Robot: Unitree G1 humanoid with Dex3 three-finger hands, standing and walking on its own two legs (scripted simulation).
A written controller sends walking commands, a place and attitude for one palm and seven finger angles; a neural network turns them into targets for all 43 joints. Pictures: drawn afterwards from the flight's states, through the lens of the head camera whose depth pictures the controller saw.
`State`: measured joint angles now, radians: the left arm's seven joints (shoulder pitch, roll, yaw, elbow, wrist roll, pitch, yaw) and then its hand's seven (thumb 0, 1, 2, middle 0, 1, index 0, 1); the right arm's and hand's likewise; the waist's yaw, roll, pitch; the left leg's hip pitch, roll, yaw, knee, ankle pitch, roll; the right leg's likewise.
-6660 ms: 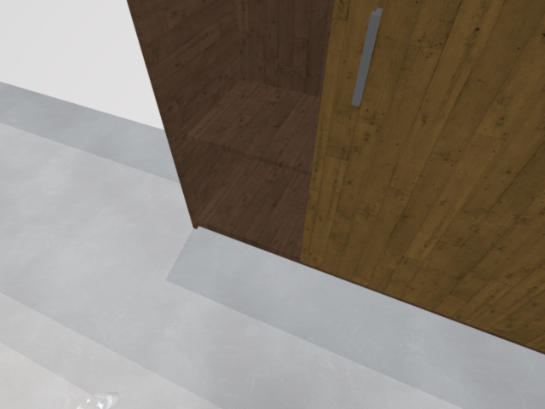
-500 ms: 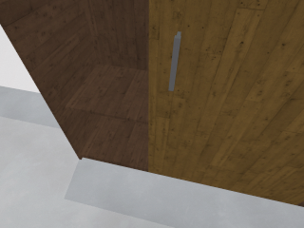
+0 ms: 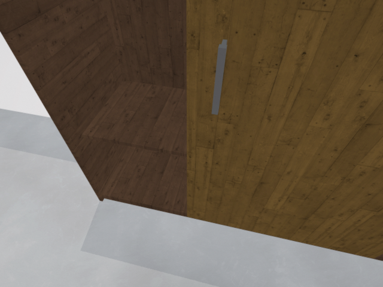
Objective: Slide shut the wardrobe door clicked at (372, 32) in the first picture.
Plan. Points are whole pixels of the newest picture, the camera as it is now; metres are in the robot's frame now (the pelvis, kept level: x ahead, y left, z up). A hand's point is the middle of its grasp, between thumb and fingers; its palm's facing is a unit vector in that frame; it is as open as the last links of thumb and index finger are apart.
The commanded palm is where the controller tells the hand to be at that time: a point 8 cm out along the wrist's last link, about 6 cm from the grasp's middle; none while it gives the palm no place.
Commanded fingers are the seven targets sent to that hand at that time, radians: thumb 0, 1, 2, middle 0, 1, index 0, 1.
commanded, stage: shuffle to correct the standing spot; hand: right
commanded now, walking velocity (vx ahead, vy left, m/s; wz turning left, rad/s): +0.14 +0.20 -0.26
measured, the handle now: (219, 79) +0.55 -0.03 +0.16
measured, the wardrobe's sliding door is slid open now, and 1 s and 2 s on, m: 0.51 0.51 0.51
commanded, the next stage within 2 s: come to a stop and stand still in 1.28 s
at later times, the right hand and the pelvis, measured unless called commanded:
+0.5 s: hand out of the picture -0.03 -0.09 -0.19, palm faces +0.15 +0.98 -0.12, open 7.3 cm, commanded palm none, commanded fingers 0.00 -0.90 -0.90 0.20 0.30 0.20 0.30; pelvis +0.09 +0.04 -0.02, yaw -6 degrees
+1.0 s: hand out of the picture +0.15 -0.06 -0.17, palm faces +0.17 +0.96 -0.24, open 7.3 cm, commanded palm none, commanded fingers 0.00 -0.90 -0.90 0.20 0.30 0.20 0.30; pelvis +0.16 +0.13 -0.01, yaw -9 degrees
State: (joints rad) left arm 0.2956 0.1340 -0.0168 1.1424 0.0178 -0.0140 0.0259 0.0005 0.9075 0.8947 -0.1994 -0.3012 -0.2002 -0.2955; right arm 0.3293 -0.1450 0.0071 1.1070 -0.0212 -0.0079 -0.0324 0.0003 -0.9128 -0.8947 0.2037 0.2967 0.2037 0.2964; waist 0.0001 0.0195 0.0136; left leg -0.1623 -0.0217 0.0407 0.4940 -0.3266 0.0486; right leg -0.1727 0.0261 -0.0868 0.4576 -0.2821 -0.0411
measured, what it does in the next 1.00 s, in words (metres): walks ahead: right foot, then left foot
